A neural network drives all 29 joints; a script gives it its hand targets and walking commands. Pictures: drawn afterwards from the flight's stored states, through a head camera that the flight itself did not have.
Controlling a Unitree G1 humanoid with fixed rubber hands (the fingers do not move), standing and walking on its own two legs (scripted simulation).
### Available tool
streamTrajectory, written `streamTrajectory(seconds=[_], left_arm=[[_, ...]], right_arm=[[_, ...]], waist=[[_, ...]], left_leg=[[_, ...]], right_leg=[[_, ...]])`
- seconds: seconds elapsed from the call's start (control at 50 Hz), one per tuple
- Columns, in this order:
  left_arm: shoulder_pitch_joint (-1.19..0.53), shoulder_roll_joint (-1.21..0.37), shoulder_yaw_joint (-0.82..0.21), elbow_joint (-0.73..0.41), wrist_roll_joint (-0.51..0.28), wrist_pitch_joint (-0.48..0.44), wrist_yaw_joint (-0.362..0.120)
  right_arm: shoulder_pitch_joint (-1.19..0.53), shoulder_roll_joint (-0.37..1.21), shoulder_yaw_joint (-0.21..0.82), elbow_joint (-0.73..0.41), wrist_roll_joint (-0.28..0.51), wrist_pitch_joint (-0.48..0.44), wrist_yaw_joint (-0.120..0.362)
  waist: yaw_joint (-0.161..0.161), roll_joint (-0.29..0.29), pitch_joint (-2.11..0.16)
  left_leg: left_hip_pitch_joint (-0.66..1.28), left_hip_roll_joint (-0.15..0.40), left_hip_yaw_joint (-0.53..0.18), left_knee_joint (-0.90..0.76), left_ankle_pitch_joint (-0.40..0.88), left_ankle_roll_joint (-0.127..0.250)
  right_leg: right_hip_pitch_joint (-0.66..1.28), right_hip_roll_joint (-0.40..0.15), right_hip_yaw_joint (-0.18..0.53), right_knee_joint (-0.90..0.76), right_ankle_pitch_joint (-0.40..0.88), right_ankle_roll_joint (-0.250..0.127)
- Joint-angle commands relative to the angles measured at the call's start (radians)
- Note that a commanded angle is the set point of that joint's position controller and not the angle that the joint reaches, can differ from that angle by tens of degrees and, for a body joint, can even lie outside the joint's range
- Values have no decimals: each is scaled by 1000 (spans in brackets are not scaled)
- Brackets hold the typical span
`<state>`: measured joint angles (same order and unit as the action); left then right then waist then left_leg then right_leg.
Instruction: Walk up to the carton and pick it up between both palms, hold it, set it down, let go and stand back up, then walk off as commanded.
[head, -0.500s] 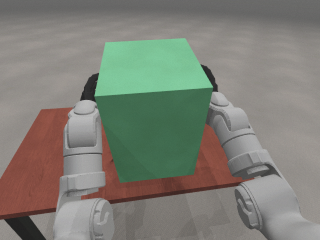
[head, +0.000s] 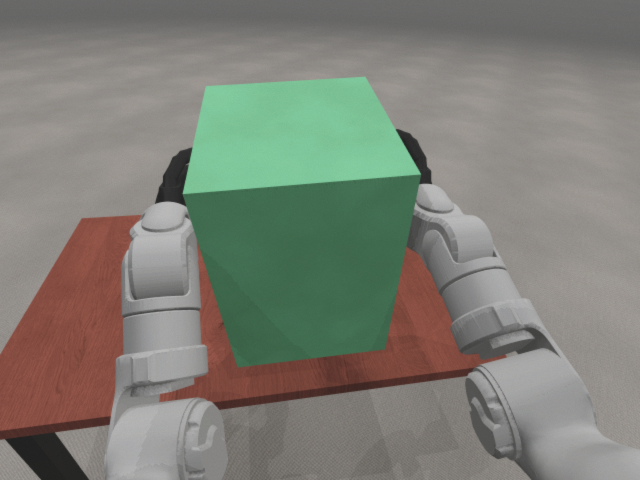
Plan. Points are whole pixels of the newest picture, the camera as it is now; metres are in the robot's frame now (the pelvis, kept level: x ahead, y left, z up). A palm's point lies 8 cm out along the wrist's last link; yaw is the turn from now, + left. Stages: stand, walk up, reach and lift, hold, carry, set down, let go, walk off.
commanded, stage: hold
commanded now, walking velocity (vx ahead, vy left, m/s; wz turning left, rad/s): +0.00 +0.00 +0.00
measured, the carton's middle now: (300, 224) +0.36 +0.01 +0.22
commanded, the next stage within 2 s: none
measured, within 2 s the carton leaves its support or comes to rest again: neither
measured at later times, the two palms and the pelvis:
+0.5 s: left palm (176, 207) +0.36 +0.15 +0.24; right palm (415, 190) +0.37 -0.13 +0.26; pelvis -0.01 +0.00 +0.00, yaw +0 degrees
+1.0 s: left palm (178, 213) +0.35 +0.15 +0.24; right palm (419, 196) +0.36 -0.13 +0.25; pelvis +0.00 +0.00 +0.00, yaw +0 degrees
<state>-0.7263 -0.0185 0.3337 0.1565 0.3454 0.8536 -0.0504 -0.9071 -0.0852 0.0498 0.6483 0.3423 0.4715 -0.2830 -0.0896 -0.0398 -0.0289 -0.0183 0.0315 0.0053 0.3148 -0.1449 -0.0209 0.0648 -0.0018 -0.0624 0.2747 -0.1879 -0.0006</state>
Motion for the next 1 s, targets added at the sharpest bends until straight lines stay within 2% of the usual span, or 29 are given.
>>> streamTrajectory(seconds=[0.0, 0.1, 0.12, 0.14, 0.16, 0.18, 0.22, 0.24, 0.26, 0.32, 0.34, 0.36, 0.46, 0.48, 0.5, 0.52, 0.54, 0.56, 0.68, 0.72, 0.74, 0.76, 0.78, 0.82, 0.86, 0.88, 0.9, 0.96, 0.98], left_arm=[[-708, -530, -444, -117, -172, -76, -136], [-709, -538, -458, -126, -185, -80, -123], [-724, -537, -459, -140, -173, -79, -123], [-777, -517, -448, -149, -170, -88, -118], [-765, -544, -464, -155, -186, -89, -116], [-748, -520, -418, -89, -161, -84, -119], [-778, -542, -447, -121, -169, -93, -115], [-746, -520, -399, -57, -151, -82, -118], [-768, -530, -405, -60, -155, -86, -121], [-772, -534, -378, -18, -140, -87, -128], [-816, -550, -408, -18, -159, -95, -123], [-807, -534, -393, -23, -149, -93, -125], [-741, -534, -412, -62, -176, -98, -121], [-756, -532, -404, -49, -181, -98, -124], [-771, -503, -377, -22, -150, -93, -127], [-767, -526, -410, -71, -153, -97, -131], [-771, -523, -423, -49, -172, -94, -132], [-783, -536, -407, -40, -156, -94, -128], [-755, -536, -422, -112, -181, -94, -128], [-722, -534, -437, -115, -169, -86, -124], [-737, -536, -456, -173, -182, -93, -123], [-668, -534, -464, -167, -177, -79, -122], [-731, -518, -455, -146, -184, -83, -123], [-730, -514, -446, -168, -165, -78, -129], [-721, -514, -416, -134, -143, -66, -136], [-695, -513, -422, -131, -149, -68, -142], [-712, -517, -417, -76, -153, -69, -143], [-725, -523, -423, -97, -148, -69, -141], [-722, -515, -409, -120, -143, -74, -139]], right_arm=[[-683, 611, 247, -328, 97, -28, 102], [-729, 626, 308, -408, 129, -42, 97], [-682, 613, 269, -350, 112, -34, 98], [-689, 635, 293, -319, 102, -29, 104], [-712, 645, 285, -330, 110, -38, 108], [-693, 621, 251, -281, 88, -27, 109], [-690, 628, 243, -287, 87, -40, 117], [-729, 615, 248, -282, 89, -33, 116], [-730, 618, 229, -266, 77, -38, 122], [-722, 613, 206, -207, 61, -34, 132], [-737, 616, 193, -176, 51, -36, 135], [-730, 624, 196, -198, 70, -40, 136], [-721, 646, 264, -287, 103, -50, 111], [-727, 641, 262, -285, 99, -48, 104], [-700, 612, 230, -206, 93, -37, 103], [-700, 639, 222, -253, 75, -41, 105], [-723, 625, 226, -253, 81, -45, 107], [-706, 618, 209, -225, 68, -42, 110], [-724, 632, 265, -356, 101, -50, 99], [-690, 626, 268, -335, 107, -38, 97], [-662, 651, 290, -363, 110, -39, 94], [-658, 625, 315, -378, 121, -37, 92], [-689, 624, 298, -363, 116, -29, 87], [-645, 627, 282, -329, 103, -22, 89], [-692, 625, 284, -339, 109, -26, 93], [-700, 630, 274, -359, 98, -29, 94], [-680, 612, 254, -304, 89, -20, 96], [-692, 615, 258, -294, 85, -28, 105], [-690, 633, 264, -304, 92, -28, 105]], waist=[[-20, 63, -338], [11, 48, -389], [-9, 72, -352], [20, 67, -347], [2, 62, -384], [16, 56, -302], [-3, 80, -342], [26, 47, -308], [10, 53, -317], [26, 47, -269], [7, 54, -271], [13, 84, -292], [4, 43, -410], [-6, 19, -386], [3, 69, -299], [-12, 60, -335], [-5, 57, -333], [0, 95, -306], [-7, 52, -380], [1, 83, -374], [-14, 77, -408], [5, 63, -388], [-12, 38, -369], [-15, 67, -326], [14, 63, -302], [2, 25, -338], [-1, 56, -292], [-3, 69, -309], [18, 54, -310]], left_leg=[[150, -70, 32, 5, 268, -14], [167, -74, 27, 25, 295, -10], [159, -72, 31, 14, 259, -6], [150, -71, 37, -2, 220, -3], [169, -71, 36, 7, 236, -7], [133, -65, 34, -17, 172, 10], [142, -63, 32, -9, 177, 2], [115, -65, 31, -16, 148, 11], [110, -66, 38, -16, 123, 10], [78, -60, 37, -51, 77, 18], [81, -56, 28, -46, 70, 11], [88, -64, 36, -46, 98, 10], [160, -74, 24, 20, 279, 8], [153, -73, 27, 13, 266, 3], [134, -72, 25, -1, 217, 9], [140, -72, 29, -1, 207, 6], [125, -70, 33, -6, 193, 4], [108, -69, 32, -12, 154, -2], [146, -75, 26, 13, 275, -1], [166, -73, 26, 15, 289, -8], [177, -75, 27, 24, 331, -16], [180, -78, 25, 29, 357, -13], [183, -74, 21, 31, 313, -8], [164, -75, 31, 16, 286, -7], [134, -71, 31, 5, 232, 0], [138, -70, 34, -2, 215, 7], [122, -70, 40, -15, 190, 4], [133, -73, 34, -14, 193, -2], [139, -72, 34, -9, 209, 6]], right_leg=[[-14, 73, -8, -26, 217, 59], [-9, 77, -6, -13, 259, 69], [-21, 66, -8, -16, 230, 66], [-48, 65, -5, -17, 169, 70], [-45, 67, -8, -13, 175, 69], [-82, 60, -4, -36, 113, 69], [-72, 61, -8, -24, 114, 60], [-75, 65, -5, -32, 91, 60], [-64, 62, -2, -38, 71, 57], [-77, 66, -4, -43, 19, 52], [-101, 66, -7, -40, 7, 46], [-78, 63, -3, -41, 41, 50], [1, 75, -5, -14, 255, 71], [-11, 80, -12, -15, 236, 76], [-47, 70, -11, -23, 161, 72], [-37, 69, -10, -31, 146, 66], [-59, 66, -9, -26, 132, 66], [-64, 63, -6, -28, 87, 61], [-4, 67, -9, -15, 235, 74], [-14, 69, -11, -15, 246, 68], [16, 71, -10, -2, 306, 75], [24, 73, -9, -5, 328, 80], [-5, 69, -11, -6, 292, 80], [-9, 60, -9, -11, 263, 84], [-22, 61, -4, -18, 202, 72], [-12, 57, -9, -22, 196, 76], [-36, 59, -4, -31, 157, 70], [-30, 65, -9, -30, 147, 64], [-35, 63, -4, -26, 160, 67]])
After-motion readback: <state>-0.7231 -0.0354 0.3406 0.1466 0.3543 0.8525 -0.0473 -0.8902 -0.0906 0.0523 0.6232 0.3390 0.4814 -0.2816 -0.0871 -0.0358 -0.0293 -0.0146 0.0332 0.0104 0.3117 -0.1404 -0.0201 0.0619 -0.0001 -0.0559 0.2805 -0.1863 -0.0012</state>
